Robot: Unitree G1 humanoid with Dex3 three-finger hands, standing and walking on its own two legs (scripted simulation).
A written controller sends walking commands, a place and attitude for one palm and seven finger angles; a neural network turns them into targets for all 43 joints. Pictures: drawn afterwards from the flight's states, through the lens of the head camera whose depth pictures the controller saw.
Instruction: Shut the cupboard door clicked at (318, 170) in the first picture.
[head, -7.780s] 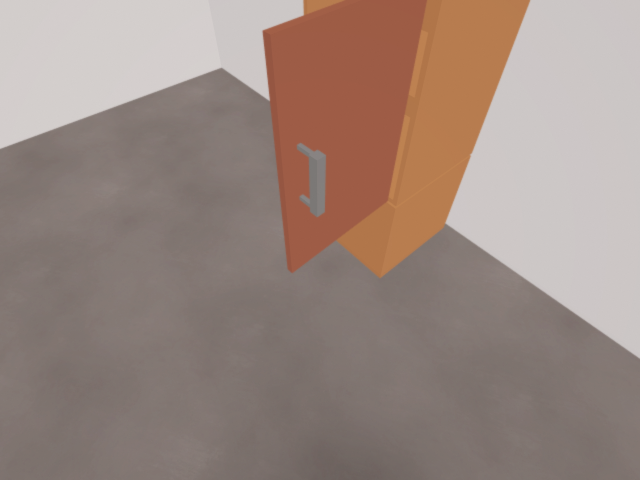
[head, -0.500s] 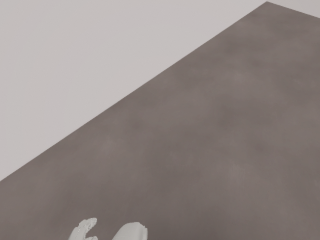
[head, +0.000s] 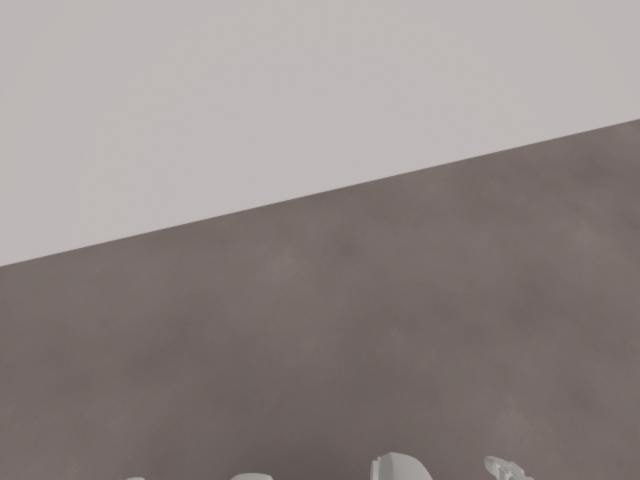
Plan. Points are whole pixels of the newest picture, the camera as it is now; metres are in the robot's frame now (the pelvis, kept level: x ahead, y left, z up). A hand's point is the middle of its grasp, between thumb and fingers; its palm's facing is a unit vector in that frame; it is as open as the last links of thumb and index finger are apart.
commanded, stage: walk to a spot facing it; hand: left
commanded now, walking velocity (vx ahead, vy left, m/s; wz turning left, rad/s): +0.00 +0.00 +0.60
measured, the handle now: out of the picture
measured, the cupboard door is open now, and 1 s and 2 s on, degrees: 93 93 93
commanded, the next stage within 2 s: none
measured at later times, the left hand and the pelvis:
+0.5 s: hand out of the picture +0.07 +0.13 -0.14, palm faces +0.28 -0.92 -0.27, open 7.4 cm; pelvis +0.03 -0.07 +0.01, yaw +18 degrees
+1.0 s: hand out of the picture -0.03 +0.19 -0.17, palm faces +0.60 -0.76 -0.24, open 7.4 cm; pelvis +0.03 -0.03 +0.00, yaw +36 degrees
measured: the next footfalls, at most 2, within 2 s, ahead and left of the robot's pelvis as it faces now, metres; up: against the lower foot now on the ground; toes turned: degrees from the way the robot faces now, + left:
right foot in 0.30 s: +0.05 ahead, -0.16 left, +0.00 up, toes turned +8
left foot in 0.78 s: +0.03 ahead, +0.07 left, +0.00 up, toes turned +35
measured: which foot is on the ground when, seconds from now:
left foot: down 0.00-0.30, up 0.32-0.76, down 0.78-1.00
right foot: up 0.00-0.28, down 0.30-0.78, up 0.80-1.00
